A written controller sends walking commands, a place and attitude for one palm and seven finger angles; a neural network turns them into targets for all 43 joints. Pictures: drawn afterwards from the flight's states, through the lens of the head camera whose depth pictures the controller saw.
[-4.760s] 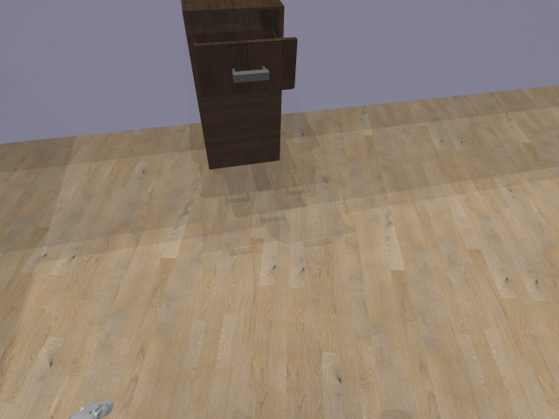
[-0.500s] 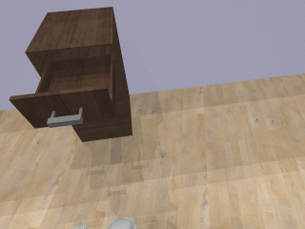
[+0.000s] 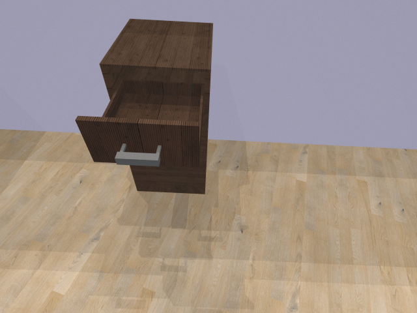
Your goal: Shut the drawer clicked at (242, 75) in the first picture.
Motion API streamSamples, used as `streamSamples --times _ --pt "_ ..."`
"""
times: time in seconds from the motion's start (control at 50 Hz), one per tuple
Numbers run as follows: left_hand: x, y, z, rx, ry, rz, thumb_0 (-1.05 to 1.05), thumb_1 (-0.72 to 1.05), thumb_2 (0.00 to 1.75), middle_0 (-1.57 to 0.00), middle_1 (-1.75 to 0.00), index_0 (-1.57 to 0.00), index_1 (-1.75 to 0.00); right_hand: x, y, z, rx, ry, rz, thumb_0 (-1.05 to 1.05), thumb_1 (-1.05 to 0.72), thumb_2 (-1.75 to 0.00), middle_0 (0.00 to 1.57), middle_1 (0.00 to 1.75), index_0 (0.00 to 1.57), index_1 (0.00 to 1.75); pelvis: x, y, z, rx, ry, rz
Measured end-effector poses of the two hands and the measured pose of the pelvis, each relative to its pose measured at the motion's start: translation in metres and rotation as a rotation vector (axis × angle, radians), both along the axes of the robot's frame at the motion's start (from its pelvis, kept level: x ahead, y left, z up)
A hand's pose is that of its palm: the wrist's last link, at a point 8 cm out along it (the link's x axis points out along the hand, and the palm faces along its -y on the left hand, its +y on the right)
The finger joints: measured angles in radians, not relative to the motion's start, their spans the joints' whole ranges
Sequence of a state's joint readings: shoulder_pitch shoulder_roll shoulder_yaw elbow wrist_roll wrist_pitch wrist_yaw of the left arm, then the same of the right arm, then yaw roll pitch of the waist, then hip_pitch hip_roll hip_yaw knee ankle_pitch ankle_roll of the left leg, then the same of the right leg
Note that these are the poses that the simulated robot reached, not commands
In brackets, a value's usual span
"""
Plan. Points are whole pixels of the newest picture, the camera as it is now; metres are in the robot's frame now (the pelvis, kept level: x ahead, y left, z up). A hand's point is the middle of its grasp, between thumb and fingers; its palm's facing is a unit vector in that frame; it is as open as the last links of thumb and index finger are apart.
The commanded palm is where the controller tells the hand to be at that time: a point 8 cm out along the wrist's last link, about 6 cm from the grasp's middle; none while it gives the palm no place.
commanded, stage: take the last steps up to it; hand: left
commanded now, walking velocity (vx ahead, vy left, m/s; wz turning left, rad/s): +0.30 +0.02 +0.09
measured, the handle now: (139, 153) +0.55 +0.25 -0.08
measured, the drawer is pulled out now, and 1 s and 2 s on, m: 0.30 0.30 0.30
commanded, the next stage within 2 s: come to a stop and stand still in 0.82 s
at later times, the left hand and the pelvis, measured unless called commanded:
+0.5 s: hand out of the picture +0.03 +0.15 -0.17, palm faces +0.16 -0.98 -0.15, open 7.4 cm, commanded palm none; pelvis +0.10 +0.00 +0.00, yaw +4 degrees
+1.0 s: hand (120, 244) +0.31 +0.25 -0.17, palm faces +0.05 -0.98 -0.20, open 7.4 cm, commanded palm none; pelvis +0.24 +0.06 +0.00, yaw +1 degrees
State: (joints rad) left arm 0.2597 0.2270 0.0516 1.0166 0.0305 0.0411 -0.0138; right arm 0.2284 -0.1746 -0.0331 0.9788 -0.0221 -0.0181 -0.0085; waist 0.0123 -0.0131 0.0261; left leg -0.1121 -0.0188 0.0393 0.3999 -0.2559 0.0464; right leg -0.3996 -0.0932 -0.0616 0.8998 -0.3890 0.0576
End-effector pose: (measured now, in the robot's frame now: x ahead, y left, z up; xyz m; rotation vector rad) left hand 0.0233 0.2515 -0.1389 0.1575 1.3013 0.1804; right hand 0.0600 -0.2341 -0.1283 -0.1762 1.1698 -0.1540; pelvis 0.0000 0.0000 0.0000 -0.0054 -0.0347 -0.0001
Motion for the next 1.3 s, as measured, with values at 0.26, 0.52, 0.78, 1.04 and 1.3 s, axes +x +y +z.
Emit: streamSamples --times 0.26,0.52,0.78,1.04,1.3 --pt "0.034 -0.05 0.006 0.008 -0.085 0.039 0.0 0.91 0.89 -0.2 -0.3 -0.2 -0.3 -0.047 -0.031 -0.03 0.062 0.271 -0.048 0.01 -0.92 -0.9 0.2 0.29 0.2 0.3 0.043 -0.028 -0.005 0.016 -0.019 0.044" --pt "-0.007 -0.049 -0.004 -0.095 0.19 0.163 0.01 0.91 0.89 -0.2 -0.3 -0.2 -0.3 0.086 0.01 -0.013 0.042 0.161 0.043 0.01 -0.92 -0.9 0.19 0.29 0.2 0.3 0.108 0.007 0.0 -0.014 0.015 0.078" --pt "0.114 0.037 -0.019 -0.081 0.16 0.09 0.01 0.91 0.89 -0.2 -0.3 -0.19 -0.29 0.186 0.073 0.0 -0.024 -0.002 0.008 0.0 -0.96 -0.89 0.2 0.3 0.2 0.3 0.184 0.068 -0.003 0.0 0.006 0.027" --pt "0.291 0.038 0.001 -0.007 -0.091 -0.027 0.0 0.91 0.89 -0.2 -0.3 -0.19 -0.29 0.142 0.097 -0.024 0.097 0.268 -0.079 0.01 -0.92 -0.89 0.2 0.3 0.2 0.3 0.245 0.059 -0.003 0.033 0.002 0.025" --pt "0.3 0.009 0.003 0.034 -0.094 -0.014 -0.01 0.93 0.89 -0.2 -0.3 -0.2 -0.3 0.171 0.059 -0.039 0.097 0.303 -0.091 0.01 -0.91 -0.9 0.2 0.29 0.2 0.3 0.244 0.035 -0.009 0.032 0.016 0.041"
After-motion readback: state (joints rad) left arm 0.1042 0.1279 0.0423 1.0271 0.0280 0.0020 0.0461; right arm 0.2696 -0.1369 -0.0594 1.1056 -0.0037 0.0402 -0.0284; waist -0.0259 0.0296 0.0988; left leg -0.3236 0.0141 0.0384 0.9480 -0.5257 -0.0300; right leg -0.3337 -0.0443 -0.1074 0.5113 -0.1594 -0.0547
